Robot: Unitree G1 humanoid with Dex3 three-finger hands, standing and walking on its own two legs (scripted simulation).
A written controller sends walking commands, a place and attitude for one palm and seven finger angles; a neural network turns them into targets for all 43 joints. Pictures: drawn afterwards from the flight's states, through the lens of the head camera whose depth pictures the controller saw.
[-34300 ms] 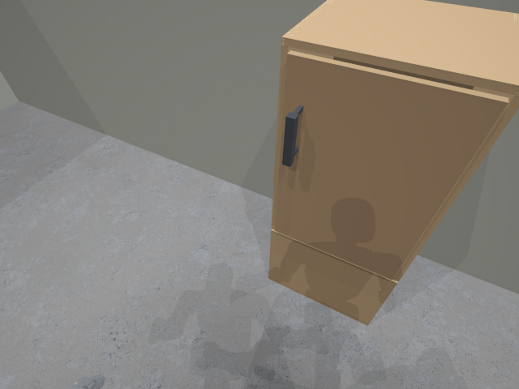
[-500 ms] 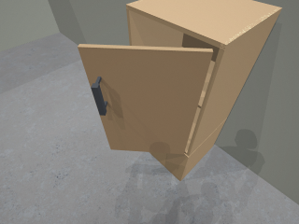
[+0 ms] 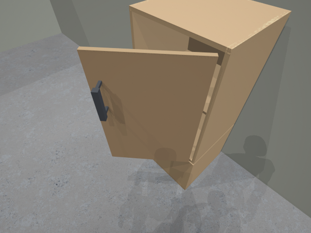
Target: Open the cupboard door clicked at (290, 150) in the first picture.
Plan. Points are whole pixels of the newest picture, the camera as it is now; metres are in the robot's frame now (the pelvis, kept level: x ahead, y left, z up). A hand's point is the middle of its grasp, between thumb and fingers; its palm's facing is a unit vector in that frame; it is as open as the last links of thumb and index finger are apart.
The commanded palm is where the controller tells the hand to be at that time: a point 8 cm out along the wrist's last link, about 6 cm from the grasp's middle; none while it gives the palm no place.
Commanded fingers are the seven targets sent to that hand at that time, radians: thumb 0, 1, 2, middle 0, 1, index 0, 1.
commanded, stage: look again from close up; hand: left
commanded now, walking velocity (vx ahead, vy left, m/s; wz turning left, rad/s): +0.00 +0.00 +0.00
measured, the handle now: (101, 101) +0.50 +0.22 +0.04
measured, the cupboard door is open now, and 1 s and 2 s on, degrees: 42 42 42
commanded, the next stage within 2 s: raise the hand with hooked fingers in 0.24 s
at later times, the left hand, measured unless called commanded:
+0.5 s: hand (80, 228) +0.14 +0.20 -0.06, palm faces +0.28 -0.94 -0.18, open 7.4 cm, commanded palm +0.10 +0.23 -0.06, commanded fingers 0.00 0.69 0.81 -0.22 -0.44 -0.22 -0.44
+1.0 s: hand (76, 211) +0.17 +0.20 -0.01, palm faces +0.00 -0.99 -0.10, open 10.0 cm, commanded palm +0.15 +0.27 -0.02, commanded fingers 0.00 0.11 0.56 -0.26 -0.81 -0.26 -0.81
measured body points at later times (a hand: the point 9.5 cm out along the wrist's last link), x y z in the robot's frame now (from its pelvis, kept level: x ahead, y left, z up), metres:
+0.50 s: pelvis -0.01 +0.00 -0.01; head -0.01 -0.02 +0.44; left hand +0.13 +0.25 -0.05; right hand +0.07 -0.25 -0.15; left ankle -0.01 +0.12 -0.74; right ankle +0.00 -0.09 -0.74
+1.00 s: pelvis -0.04 +0.01 -0.08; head +0.02 +0.02 +0.36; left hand +0.16 +0.26 +0.00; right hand +0.19 -0.19 -0.15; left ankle -0.01 +0.12 -0.74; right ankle +0.00 -0.09 -0.74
